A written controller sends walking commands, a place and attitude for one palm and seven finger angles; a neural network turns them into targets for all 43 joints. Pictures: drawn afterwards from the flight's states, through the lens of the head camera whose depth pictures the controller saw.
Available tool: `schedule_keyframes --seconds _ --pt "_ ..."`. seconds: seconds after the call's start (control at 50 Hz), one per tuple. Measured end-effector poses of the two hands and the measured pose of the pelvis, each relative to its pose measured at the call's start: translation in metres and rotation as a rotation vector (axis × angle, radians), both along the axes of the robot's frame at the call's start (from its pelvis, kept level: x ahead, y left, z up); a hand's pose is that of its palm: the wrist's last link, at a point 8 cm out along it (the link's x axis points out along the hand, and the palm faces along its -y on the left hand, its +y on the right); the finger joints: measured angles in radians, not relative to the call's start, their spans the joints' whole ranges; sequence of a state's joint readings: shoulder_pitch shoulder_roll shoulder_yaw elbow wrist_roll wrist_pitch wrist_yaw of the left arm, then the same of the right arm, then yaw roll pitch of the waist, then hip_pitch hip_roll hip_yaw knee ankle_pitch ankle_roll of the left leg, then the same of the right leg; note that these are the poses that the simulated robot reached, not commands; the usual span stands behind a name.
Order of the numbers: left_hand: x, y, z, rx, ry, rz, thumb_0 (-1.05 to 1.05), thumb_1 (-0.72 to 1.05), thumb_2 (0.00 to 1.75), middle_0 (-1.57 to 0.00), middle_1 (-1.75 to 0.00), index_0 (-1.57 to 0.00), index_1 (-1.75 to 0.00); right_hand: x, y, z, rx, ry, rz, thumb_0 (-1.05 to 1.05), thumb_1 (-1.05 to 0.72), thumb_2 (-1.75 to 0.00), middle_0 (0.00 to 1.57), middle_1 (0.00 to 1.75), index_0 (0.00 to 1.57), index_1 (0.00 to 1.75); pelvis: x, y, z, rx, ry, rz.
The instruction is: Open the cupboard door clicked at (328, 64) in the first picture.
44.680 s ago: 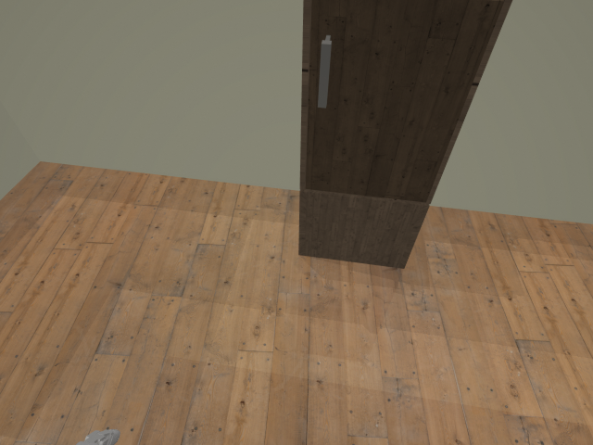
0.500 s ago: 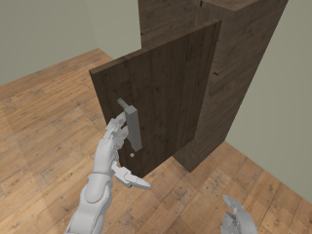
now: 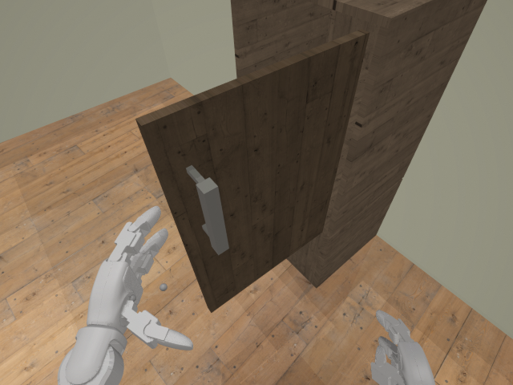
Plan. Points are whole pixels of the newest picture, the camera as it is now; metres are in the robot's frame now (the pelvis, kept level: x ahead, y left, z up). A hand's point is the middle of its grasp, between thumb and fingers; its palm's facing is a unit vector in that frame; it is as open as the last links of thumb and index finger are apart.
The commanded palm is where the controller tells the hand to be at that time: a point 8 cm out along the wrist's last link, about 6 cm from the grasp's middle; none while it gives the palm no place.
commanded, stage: slide the hand sideways off the handle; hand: left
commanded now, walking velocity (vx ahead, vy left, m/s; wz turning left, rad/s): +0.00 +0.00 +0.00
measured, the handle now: (207, 212) +0.35 +0.11 +0.09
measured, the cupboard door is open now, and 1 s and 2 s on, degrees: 88 88 88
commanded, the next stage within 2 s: draw the hand back to the body in 0.08 s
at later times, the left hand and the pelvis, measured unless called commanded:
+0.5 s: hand (125, 296) +0.20 +0.18 +0.11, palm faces +0.02 -1.00 -0.06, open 16.3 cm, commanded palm +0.17 +0.24 +0.12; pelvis -0.01 +0.02 +0.00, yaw +0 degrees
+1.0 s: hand (60, 287) +0.20 +0.25 +0.14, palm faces +0.31 -0.88 -0.35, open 13.7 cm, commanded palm +0.15 +0.29 +0.16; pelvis +0.00 +0.03 +0.03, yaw +0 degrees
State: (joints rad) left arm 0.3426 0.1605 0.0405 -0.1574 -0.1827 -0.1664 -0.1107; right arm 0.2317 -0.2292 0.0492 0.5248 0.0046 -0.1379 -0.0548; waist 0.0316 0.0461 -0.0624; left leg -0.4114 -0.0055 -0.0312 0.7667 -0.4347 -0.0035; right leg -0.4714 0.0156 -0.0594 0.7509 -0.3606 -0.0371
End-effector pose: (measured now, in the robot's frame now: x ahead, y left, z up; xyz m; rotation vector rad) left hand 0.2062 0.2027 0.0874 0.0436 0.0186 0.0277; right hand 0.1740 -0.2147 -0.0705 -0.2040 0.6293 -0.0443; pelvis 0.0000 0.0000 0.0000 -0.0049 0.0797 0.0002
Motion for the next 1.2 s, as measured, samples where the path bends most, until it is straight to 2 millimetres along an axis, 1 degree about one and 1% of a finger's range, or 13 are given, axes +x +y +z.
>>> schedule_keyframes --seconds 0.06,0.12,0.26,0.34,0.44,0.62,0.7,0.78,0.84,0.96,1.08,1.2 --pt "-0.008 0.010 0.000 0.006 0.000 0.006 -0.02 -0.50 0.30 -0.16 -0.30 -0.17 -0.30 -0.002 -0.002 -0.001 -0.009 -0.003 0.001 0.01 -0.90 -0.90 0.20 0.30 0.20 0.30 -0.001 0.000 -0.001 -0.002 0.003 0.004" --pt "-0.013 0.015 -0.001 0.004 -0.004 -0.003 -0.02 -0.50 0.30 -0.16 -0.30 -0.16 -0.30 -0.004 -0.003 -0.002 -0.019 -0.009 0.004 0.01 -0.90 -0.90 0.20 0.30 0.20 0.30 -0.002 0.002 -0.002 -0.006 0.005 0.010" --pt "-0.013 0.011 0.000 -0.013 -0.027 -0.042 -0.02 -0.50 0.30 -0.15 -0.30 -0.15 -0.30 -0.008 0.001 -0.002 -0.025 -0.033 0.004 0.01 -0.90 -0.90 0.20 0.30 0.20 0.30 -0.007 0.007 -0.005 -0.009 0.006 0.013" --pt "-0.015 0.016 0.009 0.004 -0.039 -0.036 -0.02 -0.50 0.30 -0.15 -0.30 -0.15 -0.30 -0.009 0.009 0.002 -0.009 -0.051 -0.001 0.01 -0.90 -0.90 0.20 0.30 0.20 0.30 -0.007 0.011 -0.004 -0.009 -0.005 0.007" --pt "-0.021 0.028 0.021 0.013 -0.054 -0.015 -0.02 -0.50 0.30 -0.15 -0.30 -0.15 -0.30 -0.009 0.018 0.007 0.007 -0.072 0.007 0.01 -0.90 -0.90 0.20 0.30 0.20 0.30 -0.007 0.014 -0.001 -0.012 -0.022 0.005" --pt "-0.029 0.044 0.033 0.023 -0.048 -0.004 -0.02 -0.50 0.30 -0.15 -0.30 -0.15 -0.30 -0.002 0.029 0.015 0.004 -0.104 0.032 0.01 -0.90 -0.90 0.20 0.30 0.20 0.30 -0.008 0.021 0.003 -0.018 -0.049 0.011" --pt "-0.031 0.052 0.041 0.033 -0.054 0.003 -0.02 -0.47 0.32 -0.15 -0.30 -0.16 -0.30 0.002 0.032 0.018 0.000 -0.115 0.039 0.01 -0.90 -0.90 0.20 0.30 0.20 0.30 -0.006 0.023 0.005 -0.019 -0.061 0.012" --pt "-0.035 0.062 0.056 0.199 -0.064 0.116 -0.02 -0.39 0.35 -0.15 -0.30 -0.16 -0.30 0.003 0.034 0.023 -0.019 -0.099 0.043 0.01 -0.90 -0.90 0.20 0.30 0.21 0.30 -0.004 0.024 0.011 -0.017 -0.086 0.008" --pt "-0.041 0.069 0.064 0.255 -0.069 0.190 -0.01 -0.31 0.38 -0.16 -0.30 -0.16 -0.30 0.002 0.035 0.024 -0.023 -0.072 0.039 0.01 -0.90 -0.90 0.20 0.30 0.21 0.30 -0.002 0.025 0.016 -0.016 -0.103 0.004" --pt "-0.047 0.080 0.071 0.312 -0.061 0.267 -0.01 -0.12 0.46 -0.16 -0.30 -0.17 -0.30 0.000 0.034 0.022 -0.033 -0.012 0.035 0.01 -0.90 -0.90 0.20 0.30 0.21 0.30 0.002 0.027 0.024 -0.013 -0.128 0.000" --pt "-0.046 0.092 0.082 0.357 -0.080 0.316 -0.01 0.08 0.55 -0.17 -0.30 -0.18 -0.30 0.002 0.032 0.022 -0.034 0.017 0.026 0.01 -0.90 -0.90 0.20 0.30 0.21 0.30 0.006 0.027 0.028 -0.011 -0.144 -0.004" --pt "-0.044 0.100 0.096 0.387 -0.121 0.344 0.00 0.29 0.64 -0.18 -0.30 -0.19 -0.30 0.007 0.030 0.024 -0.028 0.018 0.018 0.01 -0.90 -0.90 0.20 0.30 0.21 0.30 0.009 0.027 0.031 -0.011 -0.153 -0.010"
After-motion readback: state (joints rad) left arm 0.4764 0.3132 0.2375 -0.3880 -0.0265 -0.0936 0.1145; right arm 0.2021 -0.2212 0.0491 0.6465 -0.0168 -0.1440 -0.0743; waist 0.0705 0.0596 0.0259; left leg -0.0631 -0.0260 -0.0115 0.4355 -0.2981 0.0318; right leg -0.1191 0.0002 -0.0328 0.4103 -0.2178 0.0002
